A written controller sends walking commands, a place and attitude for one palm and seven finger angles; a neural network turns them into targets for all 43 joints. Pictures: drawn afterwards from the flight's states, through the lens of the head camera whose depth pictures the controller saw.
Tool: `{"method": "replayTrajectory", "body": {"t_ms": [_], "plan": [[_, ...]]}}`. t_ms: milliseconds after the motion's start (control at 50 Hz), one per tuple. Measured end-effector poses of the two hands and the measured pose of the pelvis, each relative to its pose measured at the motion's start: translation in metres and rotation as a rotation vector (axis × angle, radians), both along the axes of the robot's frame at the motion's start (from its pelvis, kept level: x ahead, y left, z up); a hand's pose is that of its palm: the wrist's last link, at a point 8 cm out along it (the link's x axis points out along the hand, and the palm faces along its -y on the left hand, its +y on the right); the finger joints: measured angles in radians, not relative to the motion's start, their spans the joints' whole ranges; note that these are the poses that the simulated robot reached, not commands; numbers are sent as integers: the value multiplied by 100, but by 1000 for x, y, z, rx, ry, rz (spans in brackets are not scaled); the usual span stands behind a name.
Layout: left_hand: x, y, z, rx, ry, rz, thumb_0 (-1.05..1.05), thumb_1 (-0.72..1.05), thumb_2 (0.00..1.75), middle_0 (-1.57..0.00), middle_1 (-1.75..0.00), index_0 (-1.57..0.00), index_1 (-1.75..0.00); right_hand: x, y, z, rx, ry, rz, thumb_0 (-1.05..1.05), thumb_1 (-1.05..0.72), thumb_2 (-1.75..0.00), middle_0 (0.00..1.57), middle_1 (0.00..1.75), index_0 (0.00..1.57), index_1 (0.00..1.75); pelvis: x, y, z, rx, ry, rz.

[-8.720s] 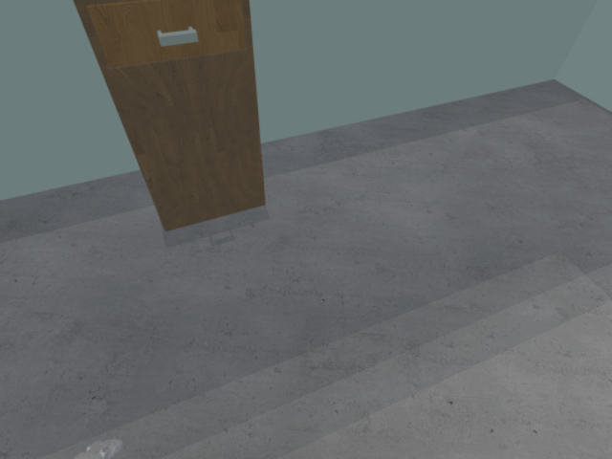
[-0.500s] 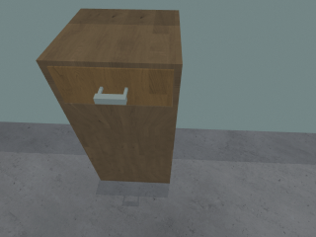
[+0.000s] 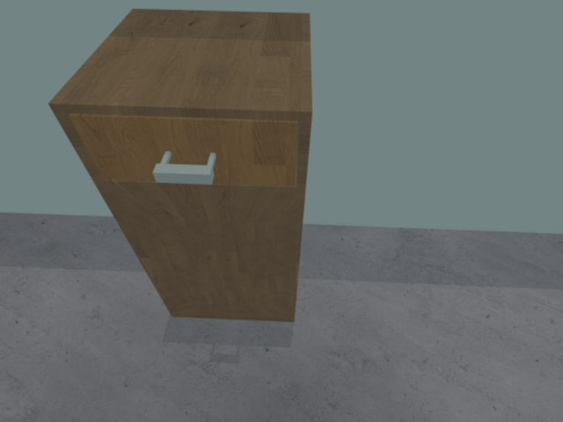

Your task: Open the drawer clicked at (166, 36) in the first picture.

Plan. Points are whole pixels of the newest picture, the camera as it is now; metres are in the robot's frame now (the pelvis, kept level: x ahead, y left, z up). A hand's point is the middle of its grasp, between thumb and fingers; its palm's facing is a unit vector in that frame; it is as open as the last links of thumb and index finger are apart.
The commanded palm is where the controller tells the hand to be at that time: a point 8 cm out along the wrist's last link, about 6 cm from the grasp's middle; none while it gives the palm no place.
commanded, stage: look again from close up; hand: left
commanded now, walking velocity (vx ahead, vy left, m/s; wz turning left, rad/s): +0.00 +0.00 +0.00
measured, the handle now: (187, 165) +0.54 +0.22 +0.04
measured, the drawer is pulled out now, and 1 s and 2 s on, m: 0.00 0.00 0.00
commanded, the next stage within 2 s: raise the hand with hooked fingers in 0.62 s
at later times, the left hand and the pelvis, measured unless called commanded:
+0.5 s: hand out of the picture -0.01 +0.17 -0.18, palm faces +0.03 -0.98 -0.18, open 7.3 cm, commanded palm none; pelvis +0.00 +0.00 +0.00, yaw +0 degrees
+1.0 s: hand (155, 360) +0.20 +0.19 -0.01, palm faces +0.02 -0.48 -0.88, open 7.8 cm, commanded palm +0.13 +0.21 -0.02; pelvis -0.04 +0.00 -0.01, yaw -1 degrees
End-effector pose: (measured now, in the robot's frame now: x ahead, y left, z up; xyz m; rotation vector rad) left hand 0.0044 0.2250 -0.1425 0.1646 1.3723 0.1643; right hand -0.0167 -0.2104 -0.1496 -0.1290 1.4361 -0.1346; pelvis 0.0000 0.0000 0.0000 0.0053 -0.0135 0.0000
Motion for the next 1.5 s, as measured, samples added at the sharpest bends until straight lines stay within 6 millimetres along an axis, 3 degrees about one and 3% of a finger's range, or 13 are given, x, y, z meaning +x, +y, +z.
{"method": "replayTrajectory", "body": {"t_ms": [340, 740, 780, 860, 920, 980, 1040, 1100, 1180, 1240, 1340, 1420, 1500], "plan": [[-17, -10, -3, -27, 39, 18, 1, 92, 90, -20, -30, -20, -29, -3, 2, 3, -3, 6, -3, 1, -90, -90, 19, 29, 20, 30, -1, -2, 1, -1, 6, 1], [-18, -9, -2, -19, 39, 18, 1, 92, 90, -20, -30, -20, -29, -2, 2, 3, -3, 7, -3, 1, -91, -90, 19, 29, 20, 30, -1, 0, 2, -5, 13, -1], [5, 1, 16, 53, -66, -94, 3, 94, 90, -20, -30, -20, -30, 5, -5, 6, -35, -77, 0, 2, -92, -90, 20, 30, 20, 30, -4, 2, 1, -5, 16, -22], [85, 24, 90, 307, -469, -230, 5, 93, 88, -21, -32, -21, -32, 44, -22, 10, -79, -354, -15, 3, -93, -90, 20, 30, 20, 30, -13, 6, -2, 18, 40, -1], [141, 16, 148, 529, -730, -461, 4, 88, 87, -21, -35, -20, -34, 87, -32, 18, -82, -541, 38, 3, -92, -90, 20, 30, 20, 30, -24, 8, -6, 23, 80, 6], [172, -7, 182, 735, -917, -661, 3, 82, 85, -20, -38, -20, -37, 128, -38, 35, -78, -688, 84, 2, -92, -90, 19, 29, 20, 30, -35, 6, -12, 32, 115, -10], [167, -34, 182, 829, -987, -806, 2, 75, 82, -20, -42, -20, -41, 159, -40, 55, -63, -761, 132, 2, -91, -90, 19, 29, 20, 30, -44, 2, -17, 43, 137, -36], [142, -49, 164, 864, -968, -905, 1, 67, 79, -21, -46, -21, -45, 183, -38, 69, -56, -780, 199, 1, -91, -90, 19, 29, 20, 30, -51, -4, -22, 51, 142, -39], [106, -38, 144, 970, -863, -963, 0, 57, 75, -23, -52, -23, -51, 204, -27, 74, -53, -770, 282, 1, -90, -90, 19, 29, 20, 30, -58, -10, -27, 48, 137, -23], [98, -16, 147, 1098, -821, -980, 0, 49, 72, -25, -56, -25, -56, 211, -13, 68, -36, -762, 322, 1, -90, -90, 19, 29, 20, 30, -62, -13, -31, 38, 130, -1], [126, 8, 186, 1225, -887, -921, 1, 36, 67, -26, -64, -27, -64, 201, 13, 51, 28, -736, 323, 1, -90, -90, 19, 30, 20, 30, -66, -12, -31, 16, 99, 33], [158, 5, 216, 1215, -937, -894, 1, 27, 63, -27, -70, -27, -70, 177, 25, 42, 72, -681, 271, 1, -90, -90, 20, 30, 20, 30, -66, -7, -24, 14, 81, 30], [177, -4, 225, 1139, -921, -953, 1, 19, 59, -27, -76, -27, -75, 151, 25, 38, 80, -610, 220, 1, -90, -90, 20, 30, 20, 30, -62, -1, -15, 21, 69, 4]]}}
